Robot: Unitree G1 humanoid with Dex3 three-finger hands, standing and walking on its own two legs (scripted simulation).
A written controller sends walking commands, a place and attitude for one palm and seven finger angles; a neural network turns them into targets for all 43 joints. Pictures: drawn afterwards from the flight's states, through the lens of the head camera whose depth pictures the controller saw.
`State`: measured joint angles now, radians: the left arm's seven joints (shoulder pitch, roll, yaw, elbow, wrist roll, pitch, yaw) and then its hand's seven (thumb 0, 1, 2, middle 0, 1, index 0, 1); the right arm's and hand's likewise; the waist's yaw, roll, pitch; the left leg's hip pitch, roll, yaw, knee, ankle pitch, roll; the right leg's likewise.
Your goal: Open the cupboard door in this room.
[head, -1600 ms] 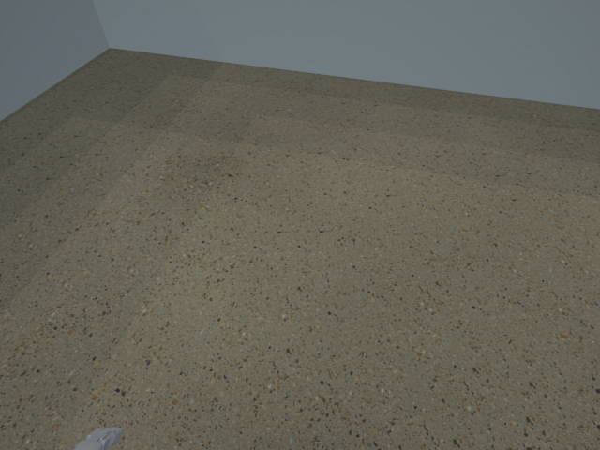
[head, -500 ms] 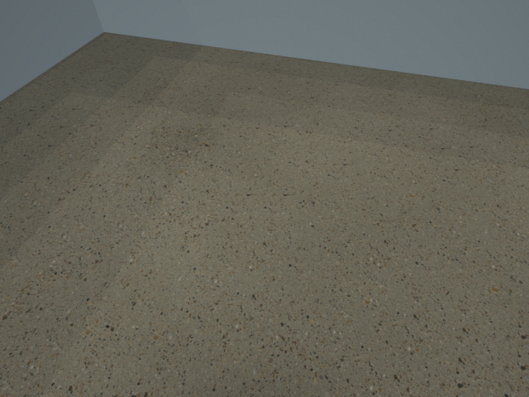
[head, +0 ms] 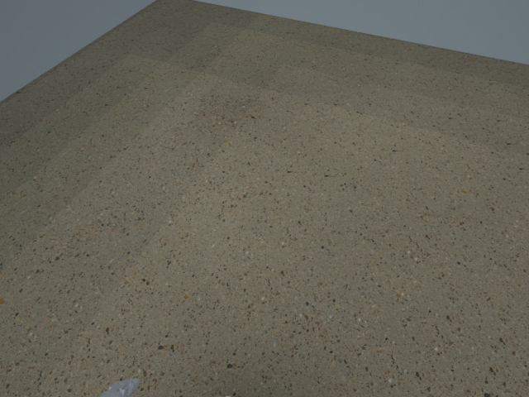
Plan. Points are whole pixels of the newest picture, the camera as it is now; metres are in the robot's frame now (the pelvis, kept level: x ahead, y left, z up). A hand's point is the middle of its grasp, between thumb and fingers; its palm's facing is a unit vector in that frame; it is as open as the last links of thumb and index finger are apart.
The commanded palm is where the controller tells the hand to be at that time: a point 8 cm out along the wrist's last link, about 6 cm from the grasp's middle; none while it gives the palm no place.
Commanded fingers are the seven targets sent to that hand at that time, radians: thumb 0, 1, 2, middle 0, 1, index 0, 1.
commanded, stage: turn or walk to find it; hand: left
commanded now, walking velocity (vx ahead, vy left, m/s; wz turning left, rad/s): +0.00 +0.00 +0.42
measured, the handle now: out of the picture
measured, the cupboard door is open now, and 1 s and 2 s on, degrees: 0 0 0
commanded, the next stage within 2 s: none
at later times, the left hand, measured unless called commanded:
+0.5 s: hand out of the picture -0.07 +0.20 -0.19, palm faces +0.29 -0.93 -0.22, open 7.4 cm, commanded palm none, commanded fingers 0.00 0.90 0.90 -0.20 -0.30 -0.20 -0.30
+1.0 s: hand out of the picture +0.00 +0.23 -0.14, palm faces +0.41 -0.87 -0.27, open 7.4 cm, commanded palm none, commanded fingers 0.00 0.90 0.90 -0.20 -0.30 -0.20 -0.30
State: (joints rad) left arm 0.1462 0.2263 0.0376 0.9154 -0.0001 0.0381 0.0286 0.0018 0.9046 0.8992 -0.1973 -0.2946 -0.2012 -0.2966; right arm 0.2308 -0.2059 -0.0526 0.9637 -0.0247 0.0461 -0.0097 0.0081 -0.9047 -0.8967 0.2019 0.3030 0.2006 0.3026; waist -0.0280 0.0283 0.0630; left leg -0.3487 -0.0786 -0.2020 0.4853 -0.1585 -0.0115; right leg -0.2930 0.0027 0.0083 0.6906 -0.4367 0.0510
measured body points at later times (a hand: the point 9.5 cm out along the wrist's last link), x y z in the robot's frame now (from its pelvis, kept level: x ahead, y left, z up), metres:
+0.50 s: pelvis -0.02 +0.01 -0.01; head +0.01 +0.03 +0.44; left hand -0.08 +0.25 -0.17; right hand +0.13 -0.22 -0.15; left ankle -0.07 +0.11 -0.74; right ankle -0.03 -0.12 -0.74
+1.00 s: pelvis -0.04 +0.00 +0.00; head -0.01 +0.00 +0.45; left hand -0.02 +0.28 -0.12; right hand +0.08 -0.22 -0.15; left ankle -0.07 +0.10 -0.74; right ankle +0.01 -0.12 -0.72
